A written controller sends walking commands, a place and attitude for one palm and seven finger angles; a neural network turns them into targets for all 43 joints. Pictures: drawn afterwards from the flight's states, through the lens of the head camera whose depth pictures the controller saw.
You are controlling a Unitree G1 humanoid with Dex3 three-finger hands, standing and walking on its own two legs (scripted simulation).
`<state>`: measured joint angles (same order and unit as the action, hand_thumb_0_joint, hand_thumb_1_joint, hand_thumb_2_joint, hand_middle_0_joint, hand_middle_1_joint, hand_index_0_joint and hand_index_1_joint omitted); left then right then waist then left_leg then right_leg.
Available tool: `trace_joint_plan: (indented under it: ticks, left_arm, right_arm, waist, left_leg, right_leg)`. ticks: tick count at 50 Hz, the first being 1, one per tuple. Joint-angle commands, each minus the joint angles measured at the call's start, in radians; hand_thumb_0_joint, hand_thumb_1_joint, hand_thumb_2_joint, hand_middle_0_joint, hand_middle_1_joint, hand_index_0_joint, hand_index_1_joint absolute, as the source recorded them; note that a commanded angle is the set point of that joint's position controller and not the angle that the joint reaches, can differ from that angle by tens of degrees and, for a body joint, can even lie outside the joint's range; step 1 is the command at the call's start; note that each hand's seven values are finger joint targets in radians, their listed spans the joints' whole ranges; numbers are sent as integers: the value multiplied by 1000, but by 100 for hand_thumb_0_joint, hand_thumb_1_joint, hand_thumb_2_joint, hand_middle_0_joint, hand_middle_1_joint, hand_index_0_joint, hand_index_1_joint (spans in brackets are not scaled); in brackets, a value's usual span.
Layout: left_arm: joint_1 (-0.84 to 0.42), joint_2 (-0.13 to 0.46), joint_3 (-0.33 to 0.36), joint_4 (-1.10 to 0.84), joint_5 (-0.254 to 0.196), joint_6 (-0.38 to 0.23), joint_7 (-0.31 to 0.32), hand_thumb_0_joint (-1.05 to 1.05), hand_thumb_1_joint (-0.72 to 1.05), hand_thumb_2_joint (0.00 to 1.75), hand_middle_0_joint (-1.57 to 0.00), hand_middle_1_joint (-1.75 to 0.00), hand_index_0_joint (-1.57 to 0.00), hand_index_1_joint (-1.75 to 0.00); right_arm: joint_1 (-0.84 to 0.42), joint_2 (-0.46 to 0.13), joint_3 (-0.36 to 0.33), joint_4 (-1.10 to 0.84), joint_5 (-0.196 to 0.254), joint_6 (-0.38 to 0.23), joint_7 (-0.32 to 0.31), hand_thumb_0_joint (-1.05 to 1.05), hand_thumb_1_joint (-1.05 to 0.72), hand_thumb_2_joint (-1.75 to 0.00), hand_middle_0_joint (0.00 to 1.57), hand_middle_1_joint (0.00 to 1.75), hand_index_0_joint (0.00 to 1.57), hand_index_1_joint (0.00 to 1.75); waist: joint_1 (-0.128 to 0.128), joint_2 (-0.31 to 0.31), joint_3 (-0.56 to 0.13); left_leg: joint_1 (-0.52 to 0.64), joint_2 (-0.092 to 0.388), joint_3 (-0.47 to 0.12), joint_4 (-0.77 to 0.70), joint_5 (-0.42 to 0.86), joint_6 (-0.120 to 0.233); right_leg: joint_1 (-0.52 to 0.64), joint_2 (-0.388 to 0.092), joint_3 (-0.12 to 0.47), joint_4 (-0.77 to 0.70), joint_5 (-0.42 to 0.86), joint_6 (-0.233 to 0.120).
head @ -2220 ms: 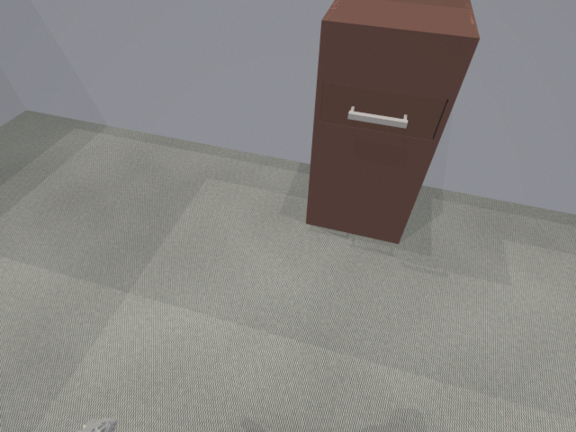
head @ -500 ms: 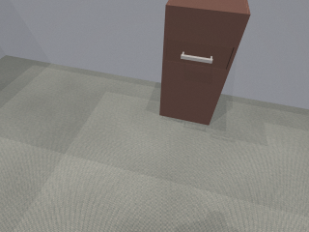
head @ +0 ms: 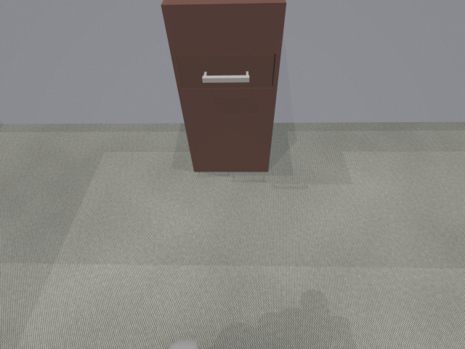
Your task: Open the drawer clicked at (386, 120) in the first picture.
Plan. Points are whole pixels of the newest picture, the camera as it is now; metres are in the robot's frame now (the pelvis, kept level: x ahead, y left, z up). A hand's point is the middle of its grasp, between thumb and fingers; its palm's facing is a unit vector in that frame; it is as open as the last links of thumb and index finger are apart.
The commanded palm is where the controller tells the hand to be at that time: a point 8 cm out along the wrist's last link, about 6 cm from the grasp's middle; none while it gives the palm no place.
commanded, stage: walk to a spot facing it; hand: left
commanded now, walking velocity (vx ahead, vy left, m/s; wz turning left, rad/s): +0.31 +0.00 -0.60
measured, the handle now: (226, 76) +1.11 +0.13 -0.14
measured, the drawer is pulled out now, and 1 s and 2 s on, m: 0.00 0.00 0.00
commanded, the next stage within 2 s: none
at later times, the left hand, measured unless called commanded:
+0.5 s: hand (119, 306) +0.22 +0.28 -0.18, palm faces -0.21 -0.96 -0.18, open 7.4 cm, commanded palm none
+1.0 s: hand (206, 219) +0.46 +0.12 -0.18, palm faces -0.56 -0.80 -0.22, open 7.3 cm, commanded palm none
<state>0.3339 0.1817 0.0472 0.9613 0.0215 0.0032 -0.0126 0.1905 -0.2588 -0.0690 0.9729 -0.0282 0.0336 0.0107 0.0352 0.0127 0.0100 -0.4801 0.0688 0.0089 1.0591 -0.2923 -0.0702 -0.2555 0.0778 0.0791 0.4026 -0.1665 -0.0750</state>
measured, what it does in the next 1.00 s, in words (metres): walks ahead, turning right: left foot, then right foot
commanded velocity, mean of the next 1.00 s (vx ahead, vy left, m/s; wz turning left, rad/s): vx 0.15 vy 0.00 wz -0.60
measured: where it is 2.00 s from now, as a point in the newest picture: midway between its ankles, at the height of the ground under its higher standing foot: (229, 316)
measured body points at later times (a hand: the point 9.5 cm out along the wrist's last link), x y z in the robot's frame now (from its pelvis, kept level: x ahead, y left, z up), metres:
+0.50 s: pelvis +0.11 +0.09 +0.00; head +0.12 +0.13 +0.45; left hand +0.23 +0.33 -0.16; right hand +0.05 -0.15 -0.13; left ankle +0.06 +0.16 -0.75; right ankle +0.10 -0.09 -0.63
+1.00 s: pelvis +0.27 +0.02 -0.02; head +0.30 +0.01 +0.43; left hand +0.49 +0.17 -0.16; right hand +0.16 -0.19 -0.17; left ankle +0.35 +0.17 -0.65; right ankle +0.27 -0.04 -0.75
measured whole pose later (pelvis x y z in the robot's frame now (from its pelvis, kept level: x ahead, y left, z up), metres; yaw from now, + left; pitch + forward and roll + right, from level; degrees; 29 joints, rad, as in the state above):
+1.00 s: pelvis +0.27 +0.02 -0.02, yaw -36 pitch -1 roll +0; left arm 0.16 0.20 0.06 0.96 0.02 0.00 0.02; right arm 0.25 -0.15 -0.04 0.96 -0.01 0.02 -0.03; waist -0.04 -0.01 0.09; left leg -0.54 0.16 0.01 1.25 -0.39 -0.07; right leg -0.30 0.08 -0.09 0.54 -0.24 -0.12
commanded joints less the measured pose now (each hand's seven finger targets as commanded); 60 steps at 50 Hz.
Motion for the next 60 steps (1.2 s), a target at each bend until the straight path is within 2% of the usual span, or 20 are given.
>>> trace_joint_plan:
  ticks: [1, 8, 11, 12, 13, 14, 15, 17, 21, 27, 34, 37, 39, 40, 41, 42, 45, 49, 53, 60]
  left_arm:
    - [62, 209, 56, -48, 1, -36, 9, 0, 90, 90, -20, -30, -20, -30]
    - [36, 222, 60, -62, 8, -29, 10, 0, 90, 90, -20, -30, -20, -30]
    - [-57, 215, 65, -89, 1, -20, 8, 0, 90, 90, -20, -30, -20, -30]
    - [-74, 170, 54, -104, -2, -20, 1, 0, 90, 90, -20, -30, -20, -30]
    - [-54, 103, 45, -117, -13, -20, -10, 0, 90, 90, -20, -30, -20, -30]
    - [-97, 135, 53, -143, -4, -27, -12, 0, 90, 90, -20, -30, -20, -30]
    - [-116, 153, 65, -146, 6, -24, -19, 0, 90, 90, -20, -30, -20, -30]
    - [-92, 148, 74, -87, 20, -8, -34, 0, 90, 90, -20, -30, -20, -30]
    - [-14, 80, 64, -52, 18, 18, -37, 0, 90, 90, -20, -30, -20, -30]
    - [-114, 56, 53, -73, 16, 30, -32, 0, 90, 90, -20, -30, -20, -30]
    - [-292, 37, 22, -108, 7, 12, -35, 0, 90, 90, -20, -30, -20, -30]
    - [-143, 74, 32, -70, 12, -6, -22, 0, 90, 90, -20, -30, -20, -30]
    - [78, 172, 59, -7, 18, -29, -10, 0, 90, 90, -20, -30, -20, -30]
    - [158, 262, 71, 8, 6, -39, 4, 0, 90, 90, -20, -30, -20, -30]
    - [135, 286, 76, 4, -24, -30, 19, 0, 90, 90, -20, -30, -20, -30]
    - [69, 260, 71, -14, -27, -20, 29, 0, 90, 90, -20, -30, -20, -30]
    - [-115, 180, 50, -62, -22, -20, 44, 0, 90, 90, -20, -30, -20, -30]
    - [-178, 169, 45, -75, 1, -24, 34, 0, 90, 90, -20, -30, -20, -30]
    - [-150, 179, 53, -85, -1, -13, 19, 0, 90, 90, -20, -30, -20, -30]
    - [-109, 225, 79, -120, 3, 9, 27, 0, 90, 90, -20, -30, -20, -30]
  right_arm:
    - [-82, -69, -13, -106, -3, -43, -7, 0, -90, -90, 20, 30, 20, 30]
    - [-84, -53, -6, -141, 14, -69, -11, 0, -90, -90, 20, 30, 20, 30]
    - [78, -69, -9, -93, 23, -88, -26, 0, -90, -90, 20, 30, 20, 30]
    - [180, -124, -21, -62, 23, -94, -40, 0, -90, -90, 20, 30, 20, 30]
    - [238, -230, -45, -55, 9, -93, -43, 0, -90, -90, 20, 30, 20, 30]
    - [220, -250, -44, -76, 17, -86, -41, 0, -90, -90, 20, 30, 20, 30]
    - [162, -206, -32, -99, 8, -85, -35, 0, -90, -90, 20, 30, 20, 30]
    - [107, -104, 0, -86, 8, -99, -40, 0, -90, -90, 20, 30, 20, 30]
    - [162, -43, 20, -52, 18, -122, -49, 0, -90, -90, 20, 30, 20, 30]
    - [304, -5, 34, 24, 19, -133, -62, 0, -90, -90, 20, 30, 20, 30]
    - [388, -22, 27, 84, 2, -106, -67, 0, -90, -90, 20, 30, 20, 30]
    - [353, -72, 4, 73, 19, -97, -62, 0, -90, -90, 20, 30, 20, 30]
    - [283, -73, 1, 31, 38, -93, -49, 0, -90, -90, 20, 30, 20, 30]
    - [289, 8, 15, -7, 52, -94, -46, 0, -90, -90, 20, 30, 20, 30]
    - [224, -1, 11, -39, 45, -98, -62, 0, -90, -90, 20, 30, 20, 30]
    - [186, 7, 5, -60, 39, -88, -63, 0, -90, -90, 20, 30, 20, 30]
    - [186, 13, 9, -32, 17, -43, -52, 0, -90, -90, 20, 30, 20, 30]
    - [214, 37, 10, -30, 8, -5, -45, 0, -90, -90, 20, 30, 20, 30]
    - [112, 6, 8, -76, 3, -9, -39, 0, -90, -90, 20, 30, 20, 30]
    - [-23, -19, 5, -146, 21, -39, -42, 0, -90, -90, 20, 30, 20, 30]
  waist:
    - [18, -129, -23]
    - [19, -172, -11]
    - [-65, -136, -26]
    - [-114, 14, -65]
    - [-133, 321, -73]
    - [-123, 276, 0]
    - [-95, 181, 80]
    - [-39, 76, 149]
    - [-2, 139, 121]
    - [-26, 110, 133]
    - [-75, 127, 122]
    - [2, 197, 2]
    - [119, 125, -132]
    - [113, -98, -265]
    - [103, -92, -308]
    - [71, -27, -190]
    - [-39, 16, -43]
    - [-101, -33, 15]
    - [-65, -159, -9]
    - [-11, -189, -112]
  left_leg:
    - [-157, 11, -10, -87, -15, -4]
    - [54, -47, 0, -374, -86, 23]
    - [431, -60, 11, -630, 11, 36]
    - [632, 50, -72, -711, -76, 49]
    - [702, 325, -426, -864, -393, 112]
    - [558, 455, -531, -935, -501, 179]
    - [417, 437, -503, -972, -510, 204]
    - [311, 296, -285, -957, -298, 104]
    - [337, 183, 5, -886, 135, 1]
    - [458, 198, 98, -820, 545, -8]
    - [576, 199, 236, -643, 1108, 89]
    - [587, 217, 275, -420, 1309, 88]
    - [290, 213, 256, -2, 872, 62]
    - [-60, 24, 233, 342, -256, 13]
    - [-131, 2, 68, 492, -358, 19]
    - [-154, 49, -4, 471, -254, 28]
    - [-59, 111, -20, 303, -101, 4]
    - [24, 86, 8, 138, -47, -16]
    - [-28, 63, 18, 9, 1, -27]
    - [91, -18, 53, -405, -67, -19]
  right_leg:
    - [153, -245, 389, -216, -348, -105]
    - [39, -224, 424, -178, -244, -125]
    - [-211, -136, 345, -46, -270, -61]
    - [-359, -62, 262, 100, -312, -18]
    - [-545, 49, 90, 393, -419, 37]
    - [-562, -41, 11, 536, -381, 67]
    - [-527, -80, 5, 631, -317, 76]
    - [-484, -108, -14, 741, -141, 86]
    - [-468, -102, -41, 849, 28, 102]
    - [-588, -114, -84, 884, 63, 107]
    - [-395, -41, -300, 398, -66, 60]
    - [-171, 14, -323, 266, -52, 23]
    - [298, -117, -179, 84, 168, -51]
    - [592, -444, 292, 112, 747, -199]
    - [584, -528, 376, 109, 1037, -285]
    - [471, -501, 237, 80, 958, -269]
    - [86, -379, 143, -42, 584, -62]
    - [-158, -273, 57, -80, 398, -97]
    - [-89, -222, 92, -58, 278, -82]
    - [100, -232, 223, 115, 521, -81]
